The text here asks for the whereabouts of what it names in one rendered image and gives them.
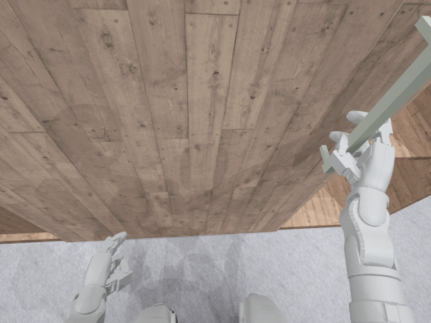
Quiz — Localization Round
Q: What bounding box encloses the robot right forearm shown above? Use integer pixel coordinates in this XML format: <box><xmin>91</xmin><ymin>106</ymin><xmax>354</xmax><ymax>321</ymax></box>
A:
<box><xmin>339</xmin><ymin>186</ymin><xmax>416</xmax><ymax>323</ymax></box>

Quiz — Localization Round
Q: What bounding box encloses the wardrobe door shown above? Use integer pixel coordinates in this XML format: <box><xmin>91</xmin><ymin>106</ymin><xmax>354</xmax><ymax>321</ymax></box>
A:
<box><xmin>0</xmin><ymin>206</ymin><xmax>47</xmax><ymax>234</ymax></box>
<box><xmin>0</xmin><ymin>0</ymin><xmax>431</xmax><ymax>242</ymax></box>

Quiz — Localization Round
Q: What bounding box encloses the robot thigh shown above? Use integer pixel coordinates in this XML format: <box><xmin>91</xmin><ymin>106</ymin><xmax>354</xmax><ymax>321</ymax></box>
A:
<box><xmin>238</xmin><ymin>295</ymin><xmax>288</xmax><ymax>323</ymax></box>
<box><xmin>133</xmin><ymin>305</ymin><xmax>176</xmax><ymax>323</ymax></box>

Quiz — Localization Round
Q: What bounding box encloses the robot right hand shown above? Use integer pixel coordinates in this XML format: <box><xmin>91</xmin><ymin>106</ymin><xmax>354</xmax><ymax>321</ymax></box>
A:
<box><xmin>327</xmin><ymin>111</ymin><xmax>395</xmax><ymax>193</ymax></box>

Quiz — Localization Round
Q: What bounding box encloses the robot left hand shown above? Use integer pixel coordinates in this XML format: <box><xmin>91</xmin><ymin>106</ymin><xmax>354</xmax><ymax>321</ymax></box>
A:
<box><xmin>82</xmin><ymin>231</ymin><xmax>133</xmax><ymax>296</ymax></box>

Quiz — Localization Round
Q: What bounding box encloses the robot left forearm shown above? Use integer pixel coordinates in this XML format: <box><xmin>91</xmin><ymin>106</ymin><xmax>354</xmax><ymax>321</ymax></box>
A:
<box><xmin>64</xmin><ymin>285</ymin><xmax>107</xmax><ymax>323</ymax></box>

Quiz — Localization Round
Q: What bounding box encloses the right robot thigh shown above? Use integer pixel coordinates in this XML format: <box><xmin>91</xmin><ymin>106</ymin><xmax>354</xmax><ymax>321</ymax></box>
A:
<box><xmin>238</xmin><ymin>295</ymin><xmax>288</xmax><ymax>323</ymax></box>

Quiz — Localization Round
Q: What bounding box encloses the left robot thigh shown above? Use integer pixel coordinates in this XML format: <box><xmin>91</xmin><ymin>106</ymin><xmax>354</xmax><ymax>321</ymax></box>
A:
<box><xmin>133</xmin><ymin>305</ymin><xmax>176</xmax><ymax>323</ymax></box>

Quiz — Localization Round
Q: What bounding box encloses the handle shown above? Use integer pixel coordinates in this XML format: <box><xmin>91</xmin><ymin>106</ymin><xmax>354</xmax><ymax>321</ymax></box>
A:
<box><xmin>319</xmin><ymin>15</ymin><xmax>431</xmax><ymax>174</ymax></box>

